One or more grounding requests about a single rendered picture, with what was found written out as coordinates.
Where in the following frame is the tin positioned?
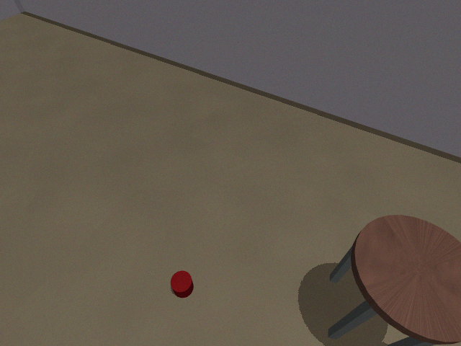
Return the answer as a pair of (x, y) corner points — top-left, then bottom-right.
(171, 271), (194, 298)

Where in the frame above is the stool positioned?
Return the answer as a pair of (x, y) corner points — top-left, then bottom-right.
(328, 215), (461, 346)

